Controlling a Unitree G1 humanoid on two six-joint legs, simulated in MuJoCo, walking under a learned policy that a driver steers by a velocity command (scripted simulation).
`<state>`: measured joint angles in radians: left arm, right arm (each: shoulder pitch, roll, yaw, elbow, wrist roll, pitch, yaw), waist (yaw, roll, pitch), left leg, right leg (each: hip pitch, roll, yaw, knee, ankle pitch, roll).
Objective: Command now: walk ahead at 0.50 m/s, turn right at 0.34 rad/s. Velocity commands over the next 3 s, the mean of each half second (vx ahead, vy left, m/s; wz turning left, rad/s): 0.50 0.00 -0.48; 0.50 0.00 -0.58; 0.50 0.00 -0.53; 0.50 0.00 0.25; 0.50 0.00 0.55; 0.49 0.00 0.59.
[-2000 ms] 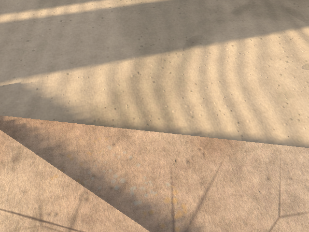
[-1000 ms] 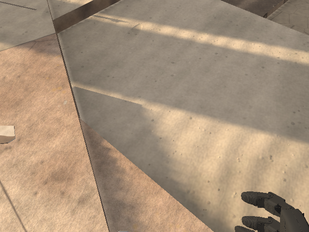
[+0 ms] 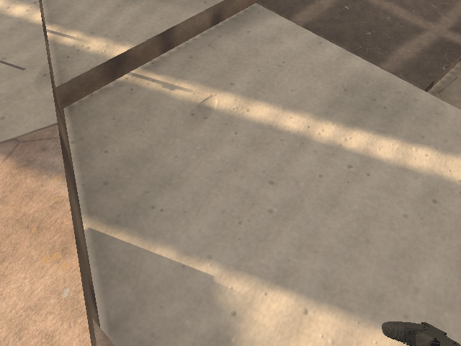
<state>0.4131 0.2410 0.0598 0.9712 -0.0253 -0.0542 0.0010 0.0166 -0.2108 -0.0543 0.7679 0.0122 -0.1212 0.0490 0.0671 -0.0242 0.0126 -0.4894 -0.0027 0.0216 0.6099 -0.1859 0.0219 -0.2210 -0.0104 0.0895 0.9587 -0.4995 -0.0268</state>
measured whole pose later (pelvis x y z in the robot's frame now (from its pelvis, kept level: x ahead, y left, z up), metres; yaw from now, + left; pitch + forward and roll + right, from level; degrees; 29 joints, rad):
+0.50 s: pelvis +0.26 -0.04 -0.07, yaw -16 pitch +3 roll +2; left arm 0.03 0.23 0.08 0.70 -0.03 -0.01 -0.10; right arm 0.42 -0.23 -0.07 0.91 0.01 -0.07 -0.04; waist -0.13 -0.03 0.00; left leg -0.11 0.11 0.28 0.93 -0.83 -0.07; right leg -0.55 -0.04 0.01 0.53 0.20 -0.08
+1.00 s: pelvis +0.53 -0.11 -0.12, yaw -34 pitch +3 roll +0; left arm 0.31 0.27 0.09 0.75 -0.03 -0.03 0.01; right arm 0.12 -0.24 -0.06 0.69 -0.01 -0.11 0.00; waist 0.03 -0.03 -0.04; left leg -0.48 0.00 0.00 0.64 -0.21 0.01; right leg -0.36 0.10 0.16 1.04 -0.50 -0.05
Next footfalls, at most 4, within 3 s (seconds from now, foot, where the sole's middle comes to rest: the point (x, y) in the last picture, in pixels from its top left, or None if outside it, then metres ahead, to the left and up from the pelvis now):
0.54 right None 0.40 -0.19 -0.88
0.92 left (272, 288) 0.69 -0.08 -0.88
1.46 right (389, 296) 0.69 -0.46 -0.88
2.00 left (395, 202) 1.08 -0.54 -0.88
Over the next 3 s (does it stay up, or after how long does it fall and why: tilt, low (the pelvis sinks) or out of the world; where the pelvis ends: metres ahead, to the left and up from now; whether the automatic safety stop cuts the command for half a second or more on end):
stays up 1.37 -0.71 -0.13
